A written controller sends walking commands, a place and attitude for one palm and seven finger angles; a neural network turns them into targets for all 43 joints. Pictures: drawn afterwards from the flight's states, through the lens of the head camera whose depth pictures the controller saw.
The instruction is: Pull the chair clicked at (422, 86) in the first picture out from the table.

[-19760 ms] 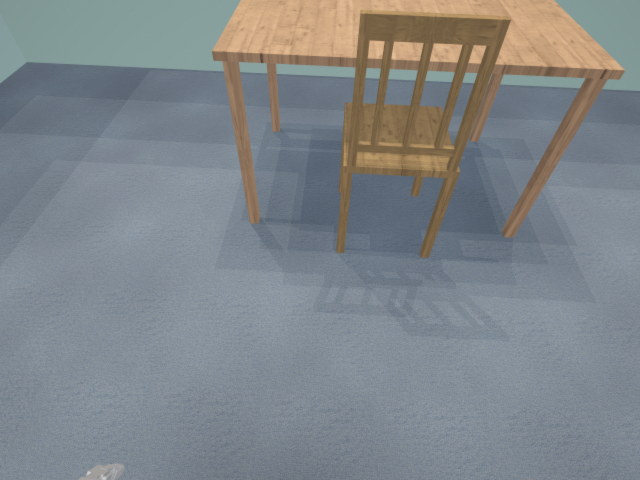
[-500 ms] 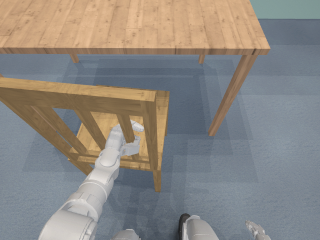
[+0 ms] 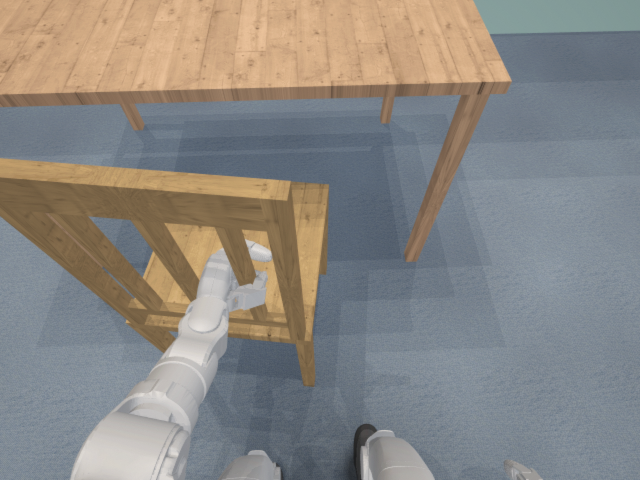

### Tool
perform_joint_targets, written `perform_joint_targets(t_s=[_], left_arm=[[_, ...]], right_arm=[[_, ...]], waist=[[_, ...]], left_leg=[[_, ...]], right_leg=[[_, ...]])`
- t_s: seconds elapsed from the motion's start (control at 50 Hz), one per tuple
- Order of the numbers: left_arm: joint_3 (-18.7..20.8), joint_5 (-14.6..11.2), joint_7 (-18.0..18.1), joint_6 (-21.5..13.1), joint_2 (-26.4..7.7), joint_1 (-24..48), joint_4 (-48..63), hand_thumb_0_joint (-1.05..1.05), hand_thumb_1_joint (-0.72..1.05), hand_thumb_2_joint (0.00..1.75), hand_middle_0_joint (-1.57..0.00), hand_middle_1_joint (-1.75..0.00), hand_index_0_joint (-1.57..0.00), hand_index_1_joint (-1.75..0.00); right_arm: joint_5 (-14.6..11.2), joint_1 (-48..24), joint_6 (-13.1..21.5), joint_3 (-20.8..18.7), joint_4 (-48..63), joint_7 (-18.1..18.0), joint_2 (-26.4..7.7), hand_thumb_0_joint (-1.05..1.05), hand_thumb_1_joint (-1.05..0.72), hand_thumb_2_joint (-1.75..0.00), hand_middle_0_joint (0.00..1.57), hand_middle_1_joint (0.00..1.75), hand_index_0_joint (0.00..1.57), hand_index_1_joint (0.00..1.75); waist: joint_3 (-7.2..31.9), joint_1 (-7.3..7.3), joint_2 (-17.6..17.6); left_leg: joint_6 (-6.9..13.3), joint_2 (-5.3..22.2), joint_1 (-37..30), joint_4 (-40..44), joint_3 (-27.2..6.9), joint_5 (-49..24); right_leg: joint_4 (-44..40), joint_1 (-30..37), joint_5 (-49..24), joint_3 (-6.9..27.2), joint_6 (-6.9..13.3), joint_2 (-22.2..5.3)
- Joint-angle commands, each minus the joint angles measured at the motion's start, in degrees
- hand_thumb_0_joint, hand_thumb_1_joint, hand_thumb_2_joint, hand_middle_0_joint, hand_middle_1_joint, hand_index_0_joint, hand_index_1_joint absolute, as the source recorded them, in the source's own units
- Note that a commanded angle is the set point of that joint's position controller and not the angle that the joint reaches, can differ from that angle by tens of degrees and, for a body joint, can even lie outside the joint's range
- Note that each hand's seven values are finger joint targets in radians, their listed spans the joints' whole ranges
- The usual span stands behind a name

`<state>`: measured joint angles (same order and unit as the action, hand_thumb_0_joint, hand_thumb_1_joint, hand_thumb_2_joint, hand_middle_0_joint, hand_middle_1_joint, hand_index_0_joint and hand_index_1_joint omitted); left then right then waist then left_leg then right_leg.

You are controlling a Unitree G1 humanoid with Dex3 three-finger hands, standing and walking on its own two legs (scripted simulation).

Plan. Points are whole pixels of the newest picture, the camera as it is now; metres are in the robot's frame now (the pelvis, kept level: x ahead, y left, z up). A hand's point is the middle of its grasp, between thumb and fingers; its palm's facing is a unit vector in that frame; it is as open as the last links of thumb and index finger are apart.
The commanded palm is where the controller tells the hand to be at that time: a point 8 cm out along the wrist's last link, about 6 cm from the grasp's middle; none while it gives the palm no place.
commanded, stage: step backward, pulling the chair out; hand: left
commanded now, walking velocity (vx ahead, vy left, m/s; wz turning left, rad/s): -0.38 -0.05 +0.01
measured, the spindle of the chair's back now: (182, 272) +0.40 +0.21 -0.06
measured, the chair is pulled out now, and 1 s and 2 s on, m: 0.25 0.34 0.59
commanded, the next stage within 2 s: stop walking, hand still on the chair in 1.70 s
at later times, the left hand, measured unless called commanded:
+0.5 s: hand (253, 310) +0.33 +0.09 -0.05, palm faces -0.12 -0.98 -0.15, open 5.4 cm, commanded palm +0.33 +0.14 -0.05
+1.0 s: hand (253, 358) +0.27 +0.09 -0.05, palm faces -0.09 -0.98 -0.15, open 5.4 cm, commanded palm +0.27 +0.14 -0.05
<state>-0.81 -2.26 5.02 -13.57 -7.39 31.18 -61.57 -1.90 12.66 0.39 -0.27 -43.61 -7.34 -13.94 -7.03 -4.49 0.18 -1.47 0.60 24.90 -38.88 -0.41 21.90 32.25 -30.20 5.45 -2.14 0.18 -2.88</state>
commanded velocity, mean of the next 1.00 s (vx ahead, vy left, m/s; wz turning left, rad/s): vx -0.38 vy -0.04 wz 0.01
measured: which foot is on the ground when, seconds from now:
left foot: down 0.00-0.66, up 0.68-0.80, down 0.82-1.00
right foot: down 0.00-0.42, up 0.44-0.52, down 0.54-0.86, up 0.88-0.96, down 0.98-1.00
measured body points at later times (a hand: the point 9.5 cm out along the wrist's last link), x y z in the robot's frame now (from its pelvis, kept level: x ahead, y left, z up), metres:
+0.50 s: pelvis -0.03 +0.01 +0.00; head +0.05 +0.01 +0.44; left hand +0.34 +0.14 -0.04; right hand +0.05 -0.25 -0.13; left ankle +0.01 +0.14 -0.72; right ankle +0.06 -0.12 -0.71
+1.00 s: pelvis -0.09 -0.01 +0.00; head -0.01 -0.02 +0.45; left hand +0.27 +0.14 -0.04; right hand -0.01 -0.27 -0.13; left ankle -0.07 +0.14 -0.72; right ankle -0.06 -0.12 -0.72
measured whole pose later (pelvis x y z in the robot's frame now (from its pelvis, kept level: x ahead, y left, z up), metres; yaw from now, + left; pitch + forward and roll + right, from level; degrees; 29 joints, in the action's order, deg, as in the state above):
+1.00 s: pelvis -0.09 -0.01 +0.00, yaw -1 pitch +3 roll +0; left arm -2.2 -2.7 3.5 -11.7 -7.8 30.0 -58.4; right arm -0.5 13.0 0.0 -0.3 -41.4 -6.1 -13.0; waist -8.3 -1.4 0.0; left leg -2.4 2.2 21.9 -34.5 -0.8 15.4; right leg 34.7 -23.3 14.4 -0.9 0.4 -0.3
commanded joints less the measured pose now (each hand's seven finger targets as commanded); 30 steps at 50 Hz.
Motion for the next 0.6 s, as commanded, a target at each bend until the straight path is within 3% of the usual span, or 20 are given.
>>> perform_joint_targets(t_s=[0.0,0.02,0.06,0.08,0.12,0.14,0.16,0.18,0.24,0.26,0.3,0.34,0.36,0.38,0.42,0.46,0.5,0.54,0.56,0.58], left_arm=[[-0.32,1.25,0.87,-3.20,-7.46,15.53,11.10,0.00,0.90,0.90,-0.50,-1.45,-0.50,-1.45],[-1.39,1.06,0.87,-3.39,-6.55,15.65,12.23,0.00,0.90,0.90,-0.50,-1.45,-0.50,-1.45],[-2.41,0.63,0.53,-2.95,-4.92,17.52,14.58,0.00,0.90,0.90,-0.50,-1.45,-0.50,-1.45],[-2.31,0.63,0.46,-2.95,-4.53,19.06,15.03,0.00,0.90,0.90,-0.50,-1.45,-0.50,-1.45],[-0.70,0.92,0.49,-2.74,-6.63,18.94,13.84,0.00,0.90,0.90,-0.50,-1.45,-0.50,-1.45],[-1.21,1.31,0.36,-2.64,-6.05,18.55,12.35,0.00,0.90,0.90,-0.50,-1.45,-0.50,-1.45],[-2.16,1.61,0.12,-2.65,-5.38,18.80,12.15,0.00,0.90,0.90,-0.50,-1.45,-0.50,-1.45],[-1.71,1.46,0.33,-2.74,-6.37,19.51,12.49,0.00,0.90,0.90,-0.50,-1.45,-0.50,-1.45],[-0.12,1.27,0.83,-3.04,-9.32,16.71,9.47,0.00,0.90,0.90,-0.50,-1.45,-0.50,-1.45],[0.52,1.31,0.93,-2.82,-9.94,16.13,8.14,0.00,0.90,0.90,-0.50,-1.45,-0.50,-1.45],[0.67,1.67,0.83,-2.45,-8.90,17.00,7.89,0.00,0.90,0.90,-0.50,-1.45,-0.50,-1.45],[0.42,1.38,0.78,-2.36,-7.92,17.29,7.70,0.00,0.90,0.90,-0.50,-1.45,-0.50,-1.45],[0.00,1.42,0.69,-2.55,-7.17,16.88,7.72,0.00,0.90,0.90,-0.50,-1.45,-0.50,-1.45],[-1.45,1.04,0.40,-3.29,-5.73,18.25,10.89,0.00,0.90,0.90,-0.50,-1.45,-0.50,-1.45],[-2.39,0.97,0.07,-3.15,-3.86,20.73,13.38,0.00,0.90,0.90,-0.50,-1.45,-0.50,-1.45],[-1.67,1.06,0.00,-3.19,-3.89,21.26,12.63,0.00,0.90,0.90,-0.50,-1.45,-0.50,-1.45],[-1.52,1.87,-0.17,-3.68,-3.72,21.04,11.20,0.00,0.90,0.90,-0.50,-1.45,-0.50,-1.45],[-1.61,2.55,-0.45,-4.01,-4.13,20.94,9.86,0.00,0.90,0.90,-0.50,-1.45,-0.50,-1.45],[-1.08,2.53,-0.36,-4.35,-5.29,20.60,10.73,0.00,0.90,0.90,-0.50,-1.45,-0.50,-1.45],[0.60,2.06,-0.12,-4.37,-7.64,19.74,10.49,0.00,0.90,0.90,-0.50,-1.45,-0.50,-1.45]], right_arm=[[0.09,2.83,1.99,-1.86,5.46,-0.95,-7.27,0.00,-0.90,-0.90,0.20,0.30,0.20,0.30],[0.00,1.48,1.82,-2.06,6.76,-1.06,-7.93,0.00,-0.90,-0.90,0.20,0.30,0.20,0.30],[-0.01,0.04,1.59,-1.88,8.90,-0.77,-6.79,0.00,-0.90,-0.90,0.20,0.30,0.20,0.30],[0.01,0.58,1.66,-1.96,8.50,-0.93,-6.51,0.00,-0.90,-0.90,0.20,0.30,0.20,0.30],[0.12,2.50,1.87,-2.49,7.08,-1.04,-6.96,0.00,-0.90,-0.90,0.20,0.30,0.20,0.30],[0.24,2.67,2.00,-2.65,6.64,-0.81,-6.80,0.00,-0.90,-0.90,0.20,0.30,0.20,0.30],[0.51,2.33,2.16,-2.40,6.61,-0.55,-6.61,0.00,-0.90,-0.90,0.20,0.30,0.20,0.30],[0.11,3.08,2.13,-2.69,6.18,-0.60,-6.89,0.00,-0.90,-0.90,0.20,0.30,0.20,0.30],[-0.32,5.31,2.37,-3.01,4.45,-0.36,-6.42,0.00,-0.90,-0.90,0.20,0.30,0.20,0.30],[-0.37,4.89,2.54,-2.99,4.06,-0.20,-6.53,0.00,-0.90,-0.90,0.20,0.30,0.20,0.30],[-0.02,4.12,2.72,-2.01,3.63,-0.19,-6.14,0.00,-0.90,-0.90,0.20,0.30,0.20,0.30],[0.03,4.60,3.07,-1.47,3.01,-0.68,-6.77,0.00,-0.90,-0.90,0.20,0.30,0.20,0.30],[0.12,4.19,3.10,-1.94,3.31,-1.07,-7.96,0.00,-0.90,-0.90,0.20,0.30,0.20,0.30],[0.33,1.98,2.80,-2.17,5.30,-1.05,-8.23,0.00,-0.90,-0.90,0.20,0.30,0.20,0.30],[0.81,0.19,2.22,-1.99,7.15,-0.55,-6.77,0.00,-0.90,-0.90,0.20,0.30,0.20,0.30],[1.24,2.80,2.31,-2.42,5.63,-0.04,-6.50,0.00,-0.90,-0.90,0.20,0.30,0.20,0.30],[1.41,4.46,2.75,-3.09,4.40,0.97,-6.88,0.00,-0.90,-0.90,0.20,0.30,0.20,0.30],[1.60,4.09,3.08,-3.08,3.66,1.42,-6.99,0.00,-0.90,-0.90,0.20,0.30,0.20,0.30],[1.25,5.07,3.00,-3.30,3.45,1.61,-7.07,0.00,-0.90,-0.90,0.20,0.30,0.20,0.30],[0.67,4.93,2.83,-3.66,3.64,1.25,-7.06,0.00,-0.90,-0.90,0.20,0.30,0.20,0.30]], waist=[[26.00,1.94,-0.15],[24.17,2.42,-6.65],[21.24,3.50,-8.89],[21.39,3.29,-8.47],[24.56,2.51,-3.63],[23.83,2.51,-3.85],[21.64,2.68,-5.64],[23.02,2.63,-3.26],[25.08,2.27,7.97],[25.40,2.80,9.83],[25.89,2.36,10.04],[25.47,1.29,8.76],[24.98,1.58,3.56],[24.83,2.42,-6.55],[22.50,3.02,-12.31],[23.10,2.41,-8.58],[25.26,1.62,-6.54],[23.46,1.64,-9.90],[26.50,1.21,-9.38],[28.97,1.30,-5.05]], left_leg=[[2.21,4.99,-8.33,12.64,-4.25,-6.17],[3.95,8.90,-5.48,16.23,-7.03,-8.76],[6.49,13.87,2.89,18.95,-9.79,-6.29],[6.87,14.11,1.74,16.53,-9.40,-12.40],[5.14,11.95,-4.04,10.47,-6.38,-23.88],[3.70,10.73,-4.02,9.13,-4.93,-22.94],[2.72,9.82,-2.10,9.35,-3.87,-18.77],[1.95,8.46,-0.51,7.76,-2.90,-12.89],[-0.12,0.54,-6.60,-2.63,0.72,3.27],[-0.25,-0.37,-6.67,-6.56,-0.02,6.03],[-0.03,0.04,-6.77,-6.08,-1.68,5.82],[0.51,2.11,-9.97,7.36,-1.96,-2.32],[1.92,5.45,-9.97,14.22,-4.98,-11.37],[4.35,10.96,-7.65,16.44,-9.55,-17.63],[7.55,16.30,-3.73,18.06,-13.23,-18.54],[8.74,17.25,-12.40,11.69,-13.34,-38.77],[6.99,15.94,-19.06,6.26,-10.52,-50.06],[5.28,14.41,-17.11,5.96,-8.61,-48.38],[4.16,13.41,-17.29,4.54,-7.00,-46.60],[2.50,11.66,-14.61,3.04,-5.24,-40.43]], right_leg=[[-6.86,14.40,5.38,4.99,-0.31,-6.40],[-1.55,14.68,8.74,3.01,-1.43,-2.88],[7.70,18.69,12.72,2.34,-0.97,-0.06],[8.33,18.84,8.71,2.59,-0.75,-0.03],[4.49,19.37,-3.51,3.22,-0.79,-1.03],[3.25,18.57,-6.44,4.39,-0.25,-2.61],[3.49,17.37,-5.17,4.71,0.11,-3.63],[2.05,17.59,-1.39,6.37,0.88,-4.67],[-13.01,10.86,7.93,15.75,4.10,-13.40],[-15.31,11.38,9.36,16.92,5.17,-15.25],[-13.57,14.00,2.72,13.89,5.63,-15.17],[-7.87,14.47,-3.12,7.44,2.74,-10.98],[-3.49,14.10,-2.76,4.83,0.29,-6.40],[3.92,14.11,2.12,2.08,-1.52,-1.89],[12.19,13.32,13.30,2.03,-0.76,0.43],[10.47,10.86,12.18,2.83,-0.36,0.68],[4.01,11.89,2.79,3.22,-0.04,0.16],[1.58,13.20,-1.66,3.24,0.03,-0.36],[-0.08,15.86,-9.33,4.06,0.29,-0.93],[-1.39,20.01,-18.55,5.66,0.64,-2.55]])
